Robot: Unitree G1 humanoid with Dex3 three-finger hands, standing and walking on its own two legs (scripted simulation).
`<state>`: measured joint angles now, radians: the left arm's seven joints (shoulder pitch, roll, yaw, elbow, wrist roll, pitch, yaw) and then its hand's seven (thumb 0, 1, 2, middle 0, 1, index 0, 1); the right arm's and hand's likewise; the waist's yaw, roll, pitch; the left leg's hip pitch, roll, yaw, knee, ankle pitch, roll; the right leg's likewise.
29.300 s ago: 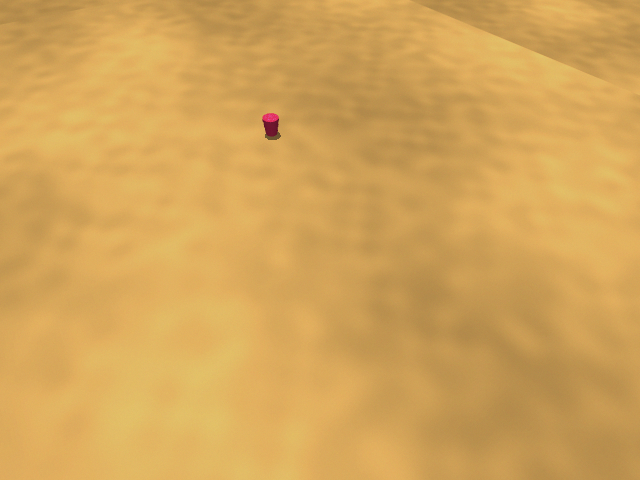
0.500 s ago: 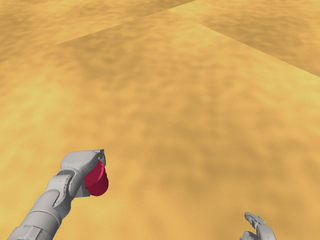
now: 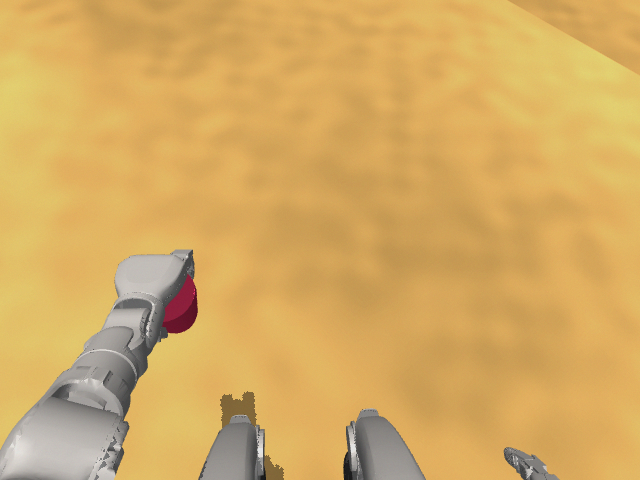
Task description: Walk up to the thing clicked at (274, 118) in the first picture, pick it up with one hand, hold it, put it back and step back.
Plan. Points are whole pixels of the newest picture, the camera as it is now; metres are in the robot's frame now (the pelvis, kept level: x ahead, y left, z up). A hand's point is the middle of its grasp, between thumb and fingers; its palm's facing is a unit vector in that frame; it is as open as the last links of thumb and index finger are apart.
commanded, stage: crouch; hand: left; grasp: from above
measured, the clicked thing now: (171, 305) +0.38 +0.21 -0.14
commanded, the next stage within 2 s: lower in 1.48 s
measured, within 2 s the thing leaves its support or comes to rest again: neither
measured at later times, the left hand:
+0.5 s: hand (198, 318) +0.43 +0.21 -0.33, palm faces -0.44 +0.01 -0.90, open 10.9 cm
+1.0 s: hand (208, 321) +0.45 +0.21 -0.43, palm faces -0.46 -0.01 -0.89, open 10.9 cm
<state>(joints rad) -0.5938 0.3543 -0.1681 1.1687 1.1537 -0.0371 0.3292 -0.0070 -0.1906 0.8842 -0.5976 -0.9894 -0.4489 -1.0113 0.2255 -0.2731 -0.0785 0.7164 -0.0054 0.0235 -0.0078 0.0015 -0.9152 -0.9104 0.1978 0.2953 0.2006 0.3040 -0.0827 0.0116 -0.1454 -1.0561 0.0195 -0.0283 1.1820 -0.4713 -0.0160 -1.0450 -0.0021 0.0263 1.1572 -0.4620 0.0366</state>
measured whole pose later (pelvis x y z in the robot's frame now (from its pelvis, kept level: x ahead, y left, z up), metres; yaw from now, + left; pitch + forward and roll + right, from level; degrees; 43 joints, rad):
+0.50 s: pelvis -0.04 +0.00 -0.19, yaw -1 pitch +37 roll -4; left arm -0.87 0.49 -0.04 1.30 1.18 -0.06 0.33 -0.01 -0.18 0.86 -0.58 -0.99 -0.44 -1.01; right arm 0.21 -0.22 -0.02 0.72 -0.07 -0.03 0.03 0.00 -0.91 -0.91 0.20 0.30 0.20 0.30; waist -0.20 0.05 -0.20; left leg -1.92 -0.01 -0.07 1.92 -0.64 -0.01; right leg -1.88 0.00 0.01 1.87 -0.64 0.05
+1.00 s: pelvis -0.04 +0.00 -0.27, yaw -3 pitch +38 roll -5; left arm -0.99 0.58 -0.01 1.39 1.20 -0.08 0.33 -0.01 -0.21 0.93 -0.59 -1.01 -0.45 -1.03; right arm 0.17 -0.26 0.00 0.71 -0.10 -0.02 0.09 0.00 -0.92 -0.91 0.20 0.30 0.20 0.30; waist -0.24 0.02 -0.14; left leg -2.15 -0.01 -0.11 2.18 -0.69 -0.03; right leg -2.11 0.02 -0.01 2.12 -0.68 0.05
